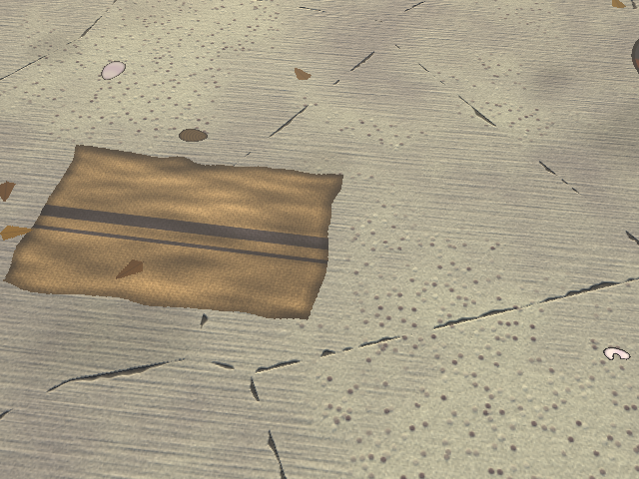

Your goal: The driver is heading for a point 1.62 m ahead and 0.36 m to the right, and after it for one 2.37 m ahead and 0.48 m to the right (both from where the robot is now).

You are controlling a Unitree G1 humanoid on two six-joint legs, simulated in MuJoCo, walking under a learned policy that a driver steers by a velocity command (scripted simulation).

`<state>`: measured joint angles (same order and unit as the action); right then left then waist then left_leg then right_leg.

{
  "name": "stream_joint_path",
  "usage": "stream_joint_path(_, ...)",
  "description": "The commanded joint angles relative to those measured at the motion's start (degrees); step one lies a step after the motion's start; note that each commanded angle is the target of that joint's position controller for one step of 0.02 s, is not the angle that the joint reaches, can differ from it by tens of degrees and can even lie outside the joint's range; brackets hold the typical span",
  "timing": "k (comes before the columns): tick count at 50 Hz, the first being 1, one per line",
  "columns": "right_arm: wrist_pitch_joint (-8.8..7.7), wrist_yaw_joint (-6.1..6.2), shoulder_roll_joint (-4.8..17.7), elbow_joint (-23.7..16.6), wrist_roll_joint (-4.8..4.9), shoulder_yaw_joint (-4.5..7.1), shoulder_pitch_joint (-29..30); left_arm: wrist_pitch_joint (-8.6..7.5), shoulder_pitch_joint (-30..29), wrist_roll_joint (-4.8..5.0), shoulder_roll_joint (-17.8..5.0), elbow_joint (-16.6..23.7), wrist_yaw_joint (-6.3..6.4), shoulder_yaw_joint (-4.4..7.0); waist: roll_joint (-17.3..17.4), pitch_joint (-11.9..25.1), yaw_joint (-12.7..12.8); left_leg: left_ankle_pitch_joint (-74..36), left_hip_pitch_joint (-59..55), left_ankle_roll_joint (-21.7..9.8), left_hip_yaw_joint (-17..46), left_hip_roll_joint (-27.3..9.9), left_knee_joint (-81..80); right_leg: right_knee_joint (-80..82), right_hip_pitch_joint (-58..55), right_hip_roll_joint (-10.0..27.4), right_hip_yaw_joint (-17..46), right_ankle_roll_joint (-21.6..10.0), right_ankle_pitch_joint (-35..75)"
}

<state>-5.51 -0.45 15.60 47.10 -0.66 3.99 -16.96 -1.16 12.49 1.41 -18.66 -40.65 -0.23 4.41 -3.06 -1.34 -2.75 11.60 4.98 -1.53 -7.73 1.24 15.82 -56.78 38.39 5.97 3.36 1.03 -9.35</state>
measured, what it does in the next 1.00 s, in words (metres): walks ahead, turning right: right foot, then left foot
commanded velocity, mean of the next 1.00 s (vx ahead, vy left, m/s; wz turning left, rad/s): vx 0.50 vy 0.00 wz -0.47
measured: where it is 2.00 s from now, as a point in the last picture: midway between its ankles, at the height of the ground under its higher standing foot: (445, 247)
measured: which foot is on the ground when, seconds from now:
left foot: down 0.00-0.22, up 0.24-0.70, down 0.72-1.00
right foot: up 0.00-0.22, down 0.24-0.72, up 0.74-1.00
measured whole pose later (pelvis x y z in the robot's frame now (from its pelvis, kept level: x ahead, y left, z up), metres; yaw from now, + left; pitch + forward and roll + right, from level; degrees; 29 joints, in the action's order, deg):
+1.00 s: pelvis +0.55 -0.13 +0.00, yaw -28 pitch +1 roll +1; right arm -5.2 -1.1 15.1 48.6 0.3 2.7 -20.0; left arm -3.0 11.0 0.3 -16.8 -38.4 0.0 2.8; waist -2.5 -1.3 -3.7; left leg 10.6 7.5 -2.8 -0.7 3.3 16.6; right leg -51.3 35.1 4.7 3.1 0.1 -12.4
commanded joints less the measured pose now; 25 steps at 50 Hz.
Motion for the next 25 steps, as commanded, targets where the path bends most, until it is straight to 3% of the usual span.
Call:
stream_joint_path(1,-0.92,0.51,8.7,-3.9,0.24,1.90,5.3,-0.70,-1.5,-0.09,-0.2,4.3,-1.10,-0.55,6.1,-1.6,1.2,-14.9,0.9,-8.8,5.0,-15.4,-8.5,8.5,0.1,1.5,0.3,-0.2,8.8)
stream_joint_path(6,0.50,0.70,11.5,-1.6,1.60,2.78,1.4,-0.65,-9.8,-0.10,-0.6,8.3,-2.71,-0.81,5.3,-3.9,-1.2,-16.7,-5.8,-7.0,0.5,-17.5,-6.7,18.3,-0.2,0.2,-3.5,-2.9,8.1)
stream_joint_path(8,1.32,0.79,12.8,-1.1,2.16,3.21,1.1,-0.45,-10.1,-0.27,-1.8,9.5,-3.07,-0.29,6.1,-3.2,-0.2,-27.1,-8.9,-5.8,-1.2,-18.1,-2.2,20.0,-2.5,-1.8,-5.8,-4.8,3.1)
stream_joint_path(9,1.70,0.95,13.8,-1.2,2.43,3.51,1.3,-0.24,-8.5,-0.43,-2.8,9.6,-3.08,0.28,7.2,-1.3,1.2,-37.1,-9.8,-5.1,-2.2,-17.9,2.2,20.1,-6.1,-3.9,-7.6,-6.0,-0.1)
stream_joint_path(10,2.18,1.09,14.4,-1.3,2.69,3.69,1.6,0.00,-3.8,-0.47,-4.5,8.8,-2.95,1.31,7.6,1.9,4.2,-45.7,-9.5,-4.3,-3.5,-17.1,10.0,20.8,-13.0,-6.5,-9.4,-7.5,-1.9)
stream_joint_path(11,2.49,1.27,13.6,-1.6,2.79,3.31,2.1,0.26,5.3,-0.26,-7.3,6.4,-2.40,3.06,6.4,6.7,9.2,-46.9,-4.9,-2.5,-5.4,-15.0,22.1,24.0,-26.1,-9.3,-10.0,-9.6,1.0)
stream_joint_path(12,2.21,1.40,10.7,-2.5,1.11,2.07,0.5,0.94,14.5,0.11,-12.2,4.3,-1.16,5.01,-0.5,12.1,12.4,-28.4,9.5,0.2,-5.6,-12.4,40.2,25.0,-43.8,-3.2,1.3,-13.0,2.0)
stream_joint_path(13,0.67,0.50,2.8,-6.0,-0.91,-0.61,-4.6,0.21,11.1,0.50,-18.1,5.4,-1.08,5.31,-14.7,17.6,4.6,22.2,34.3,3.5,1.4,-0.3,59.2,32.4,-60.1,10.8,35.1,-24.0,-10.0)
stream_joint_path(14,-1.23,-0.22,8.3,-6.2,1.29,0.23,2.2,-0.78,12.5,0.14,-12.4,7.0,-1.51,3.74,-6.4,21.9,9.7,22.2,39.9,2.4,12.9,-0.9,63.9,40.1,-61.1,13.1,43.4,-24.1,-16.8)
stream_joint_path(15,-2.16,-0.55,10.6,-7.8,3.21,0.87,7.2,-1.70,10.6,-0.48,-9.7,6.3,-1.71,2.77,-3.6,13.1,9.8,16.2,43.6,1.0,12.6,-3.2,62.3,41.0,-55.0,11.7,35.5,-21.2,-12.5)
stream_joint_path(16,-2.63,-0.14,9.5,-7.7,2.45,0.49,7.6,-2.10,7.4,-0.46,-8.5,6.5,-1.64,2.36,1.1,8.8,7.2,11.3,41.2,0.6,12.6,-5.6,57.4,40.6,-47.0,9.3,29.0,-19.4,-6.4)
stream_joint_path(17,-2.57,0.28,9.6,-7.0,0.95,0.70,7.2,-2.10,3.7,-0.63,-6.8,7.0,-1.45,1.82,2.2,5.9,4.8,8.5,37.3,1.0,12.6,-7.2,52.4,40.8,-39.7,7.0,23.5,-18.1,0.6)
stream_joint_path(18,-2.00,0.26,9.8,-6.7,0.51,0.96,5.9,-2.18,1.7,-1.42,-5.8,8.0,-1.16,1.37,0.7,5.2,2.9,6.5,33.2,1.4,13.1,-8.2,50.1,41.9,-34.9,5.6,20.7,-17.7,5.5)
stream_joint_path(19,-1.36,0.21,9.5,-6.6,0.29,1.04,5.3,-2.27,0.9,-1.54,-5.7,8.3,-0.97,1.31,0.4,4.9,2.1,5.5,31.3,2.1,12.8,-8.2,48.2,43.0,-32.3,4.8,19.5,-17.9,8.3)
stream_joint_path(22,-0.06,0.39,7.2,-7.1,-0.43,0.46,7.3,-2.59,2.3,-0.99,-7.0,7.2,0.03,1.67,1.2,3.0,2.0,0.4,30.6,4.9,11.3,-6.9,40.4,44.3,-27.0,2.9,14.4,-18.1,14.2)
stream_joint_path(25,-0.07,0.15,5.3,-8.8,-0.25,-0.40,14.1,-2.25,4.8,-0.56,-7.8,5.8,0.91,1.95,0.0,1.1,4.4,-11.1,29.2,5.9,11.1,-4.8,26.9,44.0,-24.9,0.0,11.3,-15.4,10.4)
